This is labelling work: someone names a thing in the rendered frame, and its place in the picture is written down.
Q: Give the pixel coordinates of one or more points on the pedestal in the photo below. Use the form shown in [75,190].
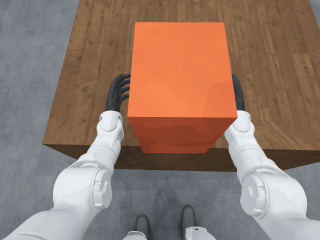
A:
[273,48]

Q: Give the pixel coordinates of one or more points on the carton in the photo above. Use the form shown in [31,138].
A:
[181,96]

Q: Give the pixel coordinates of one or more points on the robot right shin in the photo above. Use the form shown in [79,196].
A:
[193,228]

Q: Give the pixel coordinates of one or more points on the right robot forearm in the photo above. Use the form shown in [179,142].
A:
[245,152]

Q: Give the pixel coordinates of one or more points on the robot left hand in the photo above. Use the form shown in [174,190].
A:
[114,97]

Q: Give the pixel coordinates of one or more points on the robot right hand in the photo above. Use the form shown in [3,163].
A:
[238,93]

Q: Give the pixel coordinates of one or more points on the left robot forearm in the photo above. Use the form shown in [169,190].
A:
[106,148]

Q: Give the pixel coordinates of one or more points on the right robot upper arm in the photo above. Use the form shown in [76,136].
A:
[278,204]

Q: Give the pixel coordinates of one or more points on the left robot upper arm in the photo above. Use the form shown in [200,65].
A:
[80,194]

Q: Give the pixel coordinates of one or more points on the robot right foot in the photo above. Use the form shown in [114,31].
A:
[187,219]

